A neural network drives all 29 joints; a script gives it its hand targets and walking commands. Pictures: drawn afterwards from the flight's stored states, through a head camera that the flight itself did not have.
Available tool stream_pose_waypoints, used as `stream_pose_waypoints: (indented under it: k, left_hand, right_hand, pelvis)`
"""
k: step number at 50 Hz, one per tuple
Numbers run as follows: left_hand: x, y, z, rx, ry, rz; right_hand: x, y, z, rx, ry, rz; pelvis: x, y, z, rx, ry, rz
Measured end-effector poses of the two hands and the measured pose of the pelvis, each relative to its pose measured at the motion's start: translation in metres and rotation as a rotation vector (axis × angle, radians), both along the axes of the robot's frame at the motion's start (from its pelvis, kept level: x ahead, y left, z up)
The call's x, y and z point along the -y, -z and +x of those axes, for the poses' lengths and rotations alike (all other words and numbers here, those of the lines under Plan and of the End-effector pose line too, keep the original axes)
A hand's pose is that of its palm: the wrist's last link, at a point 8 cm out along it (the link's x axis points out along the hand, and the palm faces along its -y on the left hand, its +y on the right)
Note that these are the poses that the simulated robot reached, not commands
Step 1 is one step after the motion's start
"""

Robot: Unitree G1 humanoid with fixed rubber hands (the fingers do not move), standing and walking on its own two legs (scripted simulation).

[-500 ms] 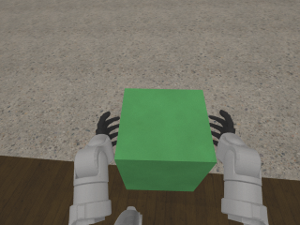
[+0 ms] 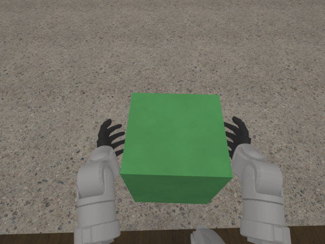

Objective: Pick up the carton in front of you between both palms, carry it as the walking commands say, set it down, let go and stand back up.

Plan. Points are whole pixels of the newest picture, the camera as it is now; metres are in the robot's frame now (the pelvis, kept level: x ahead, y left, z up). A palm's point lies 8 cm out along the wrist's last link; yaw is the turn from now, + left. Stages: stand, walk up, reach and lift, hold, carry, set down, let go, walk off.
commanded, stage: carry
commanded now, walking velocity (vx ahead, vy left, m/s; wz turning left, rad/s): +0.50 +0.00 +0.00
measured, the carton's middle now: (172, 153) +0.35 -0.02 +0.00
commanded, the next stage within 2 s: none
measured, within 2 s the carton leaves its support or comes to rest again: neither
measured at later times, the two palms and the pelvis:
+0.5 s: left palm (118, 78) +0.61 +0.14 +0.05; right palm (209, 74) +0.63 -0.17 +0.04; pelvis +0.30 -0.03 -0.02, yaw +1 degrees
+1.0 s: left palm (117, 35) +0.89 +0.16 +0.05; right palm (189, 34) +0.88 -0.14 +0.06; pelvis +0.60 +0.02 -0.02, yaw -1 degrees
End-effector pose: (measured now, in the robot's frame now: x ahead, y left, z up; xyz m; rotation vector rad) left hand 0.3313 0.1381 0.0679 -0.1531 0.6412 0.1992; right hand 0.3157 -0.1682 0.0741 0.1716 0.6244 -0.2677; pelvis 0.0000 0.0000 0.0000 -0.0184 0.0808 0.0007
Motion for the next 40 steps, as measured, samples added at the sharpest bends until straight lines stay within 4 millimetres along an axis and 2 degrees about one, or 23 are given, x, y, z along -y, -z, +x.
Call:
stream_pose_waypoints:
  k: [6, 10, 12, 16, 19, 22, 27, 31, 33, 35, 37, 40]
  left_hand:
    - [0.006, -0.02, 0.087, 0.098, -0.004, 0.05]
    - [0.015, -0.014, 0.148, 0.12, -0.021, 0.089]
    - [0.015, -0.004, 0.167, 0.075, -0.033, 0.097]
    - [0.014, 0.021, 0.187, -0.039, -0.063, 0.032]
    - [0.012, 0.028, 0.209, -0.065, -0.073, 0.001]
    - [0.007, 0.024, 0.241, -0.047, -0.073, 0.014]
    - [-0.001, 0.009, 0.311, 0.029, -0.048, 0.029]
    - [-0.011, 0.002, 0.374, 0.094, -0.036, 0.018]
    - [-0.02, 0.003, 0.407, 0.124, -0.032, 0.022]
    - [-0.027, 0.009, 0.438, 0.121, -0.023, 0.039]
    - [-0.031, 0.015, 0.461, 0.08, -0.004, 0.053]
    - [-0.031, 0.022, 0.486, 0.011, 0.006, 0.015]
  right_hand:
    - [0.008, -0.014, 0.093, 0.09, -0.021, -0.017]
    - [0.02, -0.002, 0.16, 0.107, -0.032, -0.05]
    - [0.022, 0.01, 0.185, 0.059, -0.045, -0.069]
    - [0.016, 0.03, 0.22, -0.053, -0.066, -0.035]
    - [0.011, 0.037, 0.247, -0.084, -0.066, 0.014]
    - [0.007, 0.037, 0.28, -0.066, -0.065, 0.014]
    - [0.001, 0.024, 0.342, 0.008, -0.051, -0.02]
    - [-0.009, 0.01, 0.401, 0.077, -0.038, -0.045]
    - [-0.016, 0.006, 0.432, 0.108, -0.03, -0.066]
    - [-0.022, 0.006, 0.458, 0.106, -0.025, -0.095]
    - [-0.025, 0.012, 0.476, 0.065, -0.016, -0.096]
    - [-0.03, 0.022, 0.492, 0.001, -0.007, -0.037]
  pelvis:
    - [0.013, 0.013, 0.086, -0.005, 0.003, 0.021]
    - [0.026, 0.037, 0.149, -0.002, -0.003, 0.021]
    - [0.031, 0.038, 0.168, -0.007, -0.003, 0.014]
    - [0.039, 0.028, 0.206, -0.006, -0.021, 0.037]
    - [0.039, 0.021, 0.235, -0.005, -0.019, 0.045]
    - [0.035, 0.017, 0.264, -0.002, -0.011, 0.044]
    - [0.023, 0.019, 0.324, -0.007, -0.007, 0.032]
    - [0.007, 0.03, 0.383, -0.013, -0.005, 0.014]
    - [-0.002, 0.042, 0.415, -0.008, 0.003, 0.006]
    - [-0.008, 0.047, 0.439, -0.012, -0.002, 0.028]
    - [-0.014, 0.044, 0.457, -0.015, 0.0, 0.02]
    - [-0.021, 0.034, 0.486, -0.015, 0.002, 0.005]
